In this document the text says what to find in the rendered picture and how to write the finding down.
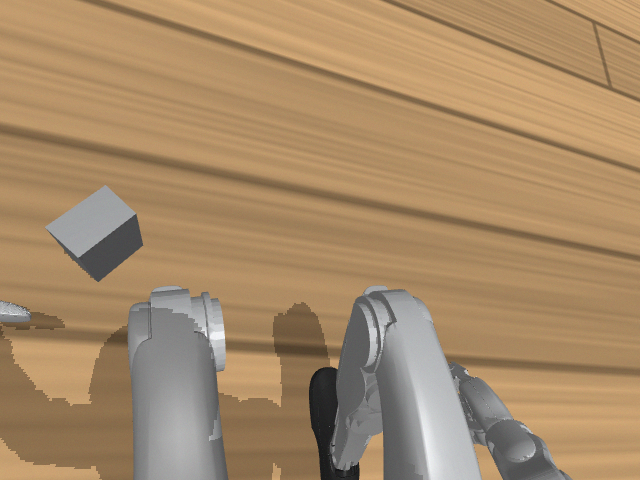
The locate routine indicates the right robot hand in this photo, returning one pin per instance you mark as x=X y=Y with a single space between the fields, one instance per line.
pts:
x=481 y=406

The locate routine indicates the right robot foot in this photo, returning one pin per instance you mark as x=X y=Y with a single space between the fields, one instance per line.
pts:
x=323 y=407

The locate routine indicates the left robot hand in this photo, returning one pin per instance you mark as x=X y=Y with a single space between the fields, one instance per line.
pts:
x=10 y=312

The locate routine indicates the right robot arm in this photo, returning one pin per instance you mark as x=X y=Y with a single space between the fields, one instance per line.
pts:
x=519 y=454

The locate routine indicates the carton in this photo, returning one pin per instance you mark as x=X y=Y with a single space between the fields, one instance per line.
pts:
x=99 y=233

